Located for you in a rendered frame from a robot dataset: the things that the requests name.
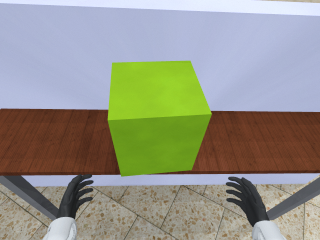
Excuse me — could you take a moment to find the robot right hand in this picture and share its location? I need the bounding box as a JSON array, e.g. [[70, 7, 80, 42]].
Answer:
[[226, 176, 270, 227]]

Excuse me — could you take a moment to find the right robot forearm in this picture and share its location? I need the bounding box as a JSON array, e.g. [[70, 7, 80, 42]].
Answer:
[[251, 220, 287, 240]]

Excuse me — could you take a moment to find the left robot forearm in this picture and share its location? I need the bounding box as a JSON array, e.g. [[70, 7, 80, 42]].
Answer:
[[42, 217, 77, 240]]

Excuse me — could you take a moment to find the robot left hand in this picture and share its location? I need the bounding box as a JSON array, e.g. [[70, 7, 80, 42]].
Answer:
[[56, 174, 94, 219]]

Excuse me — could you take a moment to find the table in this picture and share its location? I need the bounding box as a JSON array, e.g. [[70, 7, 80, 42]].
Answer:
[[0, 108, 320, 221]]

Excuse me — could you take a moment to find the carton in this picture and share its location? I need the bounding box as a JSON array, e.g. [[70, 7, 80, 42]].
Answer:
[[107, 60, 212, 177]]

